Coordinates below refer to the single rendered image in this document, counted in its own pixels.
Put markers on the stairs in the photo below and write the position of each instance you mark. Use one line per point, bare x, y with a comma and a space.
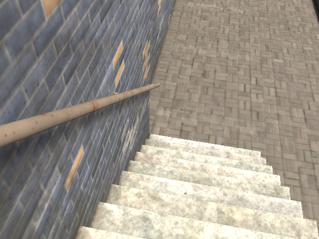
178, 188

